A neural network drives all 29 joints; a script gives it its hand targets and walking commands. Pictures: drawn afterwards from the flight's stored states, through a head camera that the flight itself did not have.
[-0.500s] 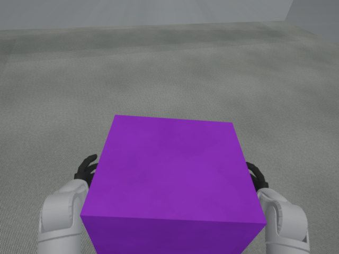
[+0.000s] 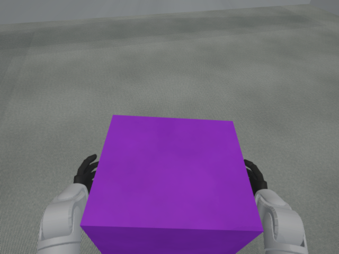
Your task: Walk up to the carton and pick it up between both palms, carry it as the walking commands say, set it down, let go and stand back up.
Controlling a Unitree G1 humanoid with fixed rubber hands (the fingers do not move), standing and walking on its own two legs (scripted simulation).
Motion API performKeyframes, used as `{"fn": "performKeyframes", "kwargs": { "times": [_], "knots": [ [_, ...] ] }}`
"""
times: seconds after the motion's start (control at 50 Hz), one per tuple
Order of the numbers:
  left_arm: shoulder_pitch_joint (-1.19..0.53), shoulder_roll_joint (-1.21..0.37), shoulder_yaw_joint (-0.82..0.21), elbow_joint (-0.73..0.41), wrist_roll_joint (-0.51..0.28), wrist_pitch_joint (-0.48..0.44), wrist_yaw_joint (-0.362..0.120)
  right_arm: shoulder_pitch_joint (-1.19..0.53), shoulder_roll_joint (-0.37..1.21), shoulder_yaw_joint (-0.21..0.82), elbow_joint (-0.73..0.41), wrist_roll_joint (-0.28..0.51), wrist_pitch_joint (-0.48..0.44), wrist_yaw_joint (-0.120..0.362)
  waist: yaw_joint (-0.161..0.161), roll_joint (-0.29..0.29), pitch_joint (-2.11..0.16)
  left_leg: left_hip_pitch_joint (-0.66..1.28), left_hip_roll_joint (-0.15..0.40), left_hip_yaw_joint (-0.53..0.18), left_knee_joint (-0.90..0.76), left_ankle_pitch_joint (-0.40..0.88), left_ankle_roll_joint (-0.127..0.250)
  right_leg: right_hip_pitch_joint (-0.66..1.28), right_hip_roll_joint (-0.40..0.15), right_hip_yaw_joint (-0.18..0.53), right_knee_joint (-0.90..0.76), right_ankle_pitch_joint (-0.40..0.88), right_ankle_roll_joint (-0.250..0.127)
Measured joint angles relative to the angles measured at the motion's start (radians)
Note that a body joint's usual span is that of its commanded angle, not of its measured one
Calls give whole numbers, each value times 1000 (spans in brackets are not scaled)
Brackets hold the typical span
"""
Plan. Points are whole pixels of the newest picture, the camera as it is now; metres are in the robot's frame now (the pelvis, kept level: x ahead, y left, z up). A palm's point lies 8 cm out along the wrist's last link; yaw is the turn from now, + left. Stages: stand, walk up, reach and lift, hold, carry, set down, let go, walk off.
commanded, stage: carry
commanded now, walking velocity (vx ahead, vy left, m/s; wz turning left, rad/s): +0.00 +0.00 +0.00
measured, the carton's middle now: (169, 193) +0.27 +0.01 -0.02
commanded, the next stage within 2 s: none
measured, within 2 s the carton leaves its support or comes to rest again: neither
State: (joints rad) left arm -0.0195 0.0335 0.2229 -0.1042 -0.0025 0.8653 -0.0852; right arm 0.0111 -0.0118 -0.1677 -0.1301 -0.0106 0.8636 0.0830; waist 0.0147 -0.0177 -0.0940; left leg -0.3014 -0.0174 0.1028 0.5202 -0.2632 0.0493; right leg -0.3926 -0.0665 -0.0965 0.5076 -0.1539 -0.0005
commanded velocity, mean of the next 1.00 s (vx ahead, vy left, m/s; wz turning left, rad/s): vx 0.00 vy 0.20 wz -0.60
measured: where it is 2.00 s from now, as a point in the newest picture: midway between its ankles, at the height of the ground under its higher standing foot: outside the picture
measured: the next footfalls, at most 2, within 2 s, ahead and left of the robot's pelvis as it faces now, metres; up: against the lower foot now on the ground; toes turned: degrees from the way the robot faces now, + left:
left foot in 0.90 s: +0.10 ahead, +0.20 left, +0.00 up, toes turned -17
right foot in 1.16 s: +0.01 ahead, +0.04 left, +0.00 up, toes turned -38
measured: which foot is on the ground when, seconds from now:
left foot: down 0.00-0.64, up 0.66-0.88, down 0.90-1.00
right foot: down 0.00-0.90, up 0.92-1.00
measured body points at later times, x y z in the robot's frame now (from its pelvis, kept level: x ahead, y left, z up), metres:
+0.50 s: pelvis +0.01 +0.01 -0.02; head +0.03 +0.01 +0.43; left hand +0.29 +0.18 +0.04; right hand +0.24 -0.21 +0.03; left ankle +0.01 +0.09 -0.73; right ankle +0.06 -0.12 -0.73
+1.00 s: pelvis +0.04 +0.09 -0.01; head +0.08 +0.11 +0.43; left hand +0.36 +0.18 +0.03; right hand +0.19 -0.17 +0.04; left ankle +0.06 +0.21 -0.73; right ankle -0.01 -0.03 -0.70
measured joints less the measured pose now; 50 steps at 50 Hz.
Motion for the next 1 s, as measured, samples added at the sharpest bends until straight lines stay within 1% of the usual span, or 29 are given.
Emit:
{"fn": "performKeyframes", "kwargs": {
  "times": [0.08, 0.1, 0.12, 0.18, 0.2, 0.24, 0.3, 0.36, 0.46, 0.48, 0.56, 0.6, 0.62, 0.64, 0.66, 0.68, 0.7, 0.74, 0.82, 0.88, 0.9, 0.92, 0.94, 0.96, 0.98, 1.0],
  "knots": [
    [-8, 0, -4, 16, 4, 2, 3, 5, 2, -6, 14, 1, -9, 0, -8, 3, -8, 6, 3, -2, -5, -3, -4, 6, 3, -4, -3, -6, -2],
    [-5, 2, -8, 2, 1, 9, 7, 10, -1, -3, 1, 6, -2, -5, -10, 6, -7, 7, 4, -2, -4, -5, -4, 6, 3, -4, -1, -8, -3],
    [4, 8, -17, -35, -10, 25, 14, 21, -8, 6, -38, 22, 14, -14, -12, 8, -2, 7, 4, 0, -1, -8, -5, 3, 3, -2, 6, -12, -3],
    [27, 13, -26, -205, -46, 99, 41, 43, -22, 13, -209, 64, 90, -48, -12, 15, 23, -1, 7, 14, 22, -24, -5, -14, 4, 11, 37, -28, -2],
    [22, 7, -18, -242, -51, 124, 44, 38, -19, 4, -244, 73, 115, -53, -10, 18, 27, -6, 9, 20, 32, -31, -5, -23, 6, 17, 47, -32, -2],
    [7, -4, -1, -276, -54, 171, 46, 22, -12, -12, -277, 81, 161, -56, -11, 25, 25, -17, 15, 32, 53, -47, -4, -39, 11, 28, 68, -42, -2],
    [-13, -7, 4, -259, -41, 225, 47, 3, -14, -18, -263, 75, 219, -58, -19, 37, 16, -33, 25, 43, 95, -76, -3, -58, 17, 38, 103, -61, -1],
    [-25, -13, -1, -221, -24, 260, 48, 1, -20, -21, -236, 68, 257, -59, -23, 42, 18, -48, 34, 53, 145, -108, 0, -76, 22, 48, 144, -82, 2],
    [-12, -19, 11, -257, -29, 279, 49, -5, -1, -36, -259, 74, 283, -63, -27, 10, 51, -54, 27, 97, 162, -123, 14, -112, 17, 91, 189, -94, 15],
    [-9, -18, 18, -269, -33, 279, 49, -11, 7, -38, -263, 76, 283, -65, -25, 7, 57, -56, 29, 108, 168, -128, 16, -120, 15, 92, 199, -97, 10],
    [1, -8, 51, -305, -59, 273, 49, -33, 42, -37, -274, 70, 276, -71, 5, -3, 61, -62, 47, 186, 208, -169, 21, -157, -1, 56, 342, -234, -5],
    [-1, -11, 61, -312, -70, 271, 48, -30, 50, -38, -288, 69, 274, -74, 9, 11, 54, -73, 59, 208, 246, -200, 19, -128, 0, 33, 333, -236, -18],
    [-9, -21, 64, -303, -70, 265, 48, -31, 44, -41, -290, 70, 272, -75, 8, 38, 55, -84, 77, 204, 276, -216, 16, -122, 14, 25, 323, -241, -31],
    [-20, -33, 63, -289, -66, 260, 48, -28, 33, -43, -291, 80, 271, -72, 2, 67, 59, -103, 91, 181, 312, -184, 0, -118, 26, 13, 319, -241, -33],
    [-32, -41, 61, -276, -61, 256, 48, -25, 22, -44, -290, 83, 267, -73, -5, 77, 63, -129, 81, 138, 361, -205, -23, -118, 27, 10, 316, -239, -29],
    [-40, -46, 58, -265, -56, 253, 48, -22, 12, -44, -288, 85, 263, -73, -8, 78, 70, -155, 61, 88, 420, -260, -40, -116, 26, 14, 309, -233, -24],
    [-43, -47, 52, -257, -53, 249, 48, -21, 2, -42, -287, 87, 262, -74, -8, 72, 79, -175, 43, 45, 463, -293, -50, -113, 25, 24, 297, -224, -17],
    [-36, -45, 40, -264, -50, 244, 48, -22, -7, -41, -295, 92, 267, -74, -6, 48, 97, -193, 28, -14, 477, -306, -66, -109, 26, 55, 263, -196, -4],
    [-19, -47, 41, -316, -54, 239, 49, -25, 7, -57, -319, 111, 259, -75, -22, -22, 116, -192, 37, -91, 355, -228, -84, -120, 21, 112, 208, -146, 15],
    [-13, -53, 37, -350, -54, 234, 50, -17, 10, -70, -342, 132, 244, -75, -33, -54, 112, -145, 45, -100, 218, -163, -94, -135, 16, 151, 194, -126, 42],
    [-10, -52, 35, -363, -54, 235, 50, -12, 11, -72, -349, 138, 239, -74, -38, -58, 107, -114, 50, -91, 144, -113, -93, -141, 17, 163, 198, -125, 54],
    [-8, -39, 35, -369, -57, 237, 51, -9, 23, -70, -343, 138, 229, -74, -43, -79, 106, -103, 40, -69, 126, -71, -85, -146, 8, 183, 210, -130, 60],
    [0, -21, 34, -371, -62, 242, 51, -4, 41, -66, -334, 133, 222, -75, -42, -96, 100, -97, 35, -44, 131, -70, -76, -152, 5, 191, 239, -169, 57],
    [10, -6, 35, -368, -68, 247, 51, 2, 57, -62, -322, 124, 220, -75, -35, -96, 89, -92, 45, -22, 142, -86, -69, -165, 14, 175, 303, -253, 56],
    [23, 6, 33, -358, -72, 251, 50, 11, 72, -58, -311, 114, 223, -75, -25, -88, 72, -86, 61, 0, 149, -103, -62, -178, 23, 143, 374, -317, 54],
    [33, 14, 30, -346, -74, 256, 50, 22, 82, -56, -300, 105, 226, -75, -18, -74, 55, -80, 76, 18, 153, -117, -58, -180, 28, 107, 426, -353, 52]
  ]
}}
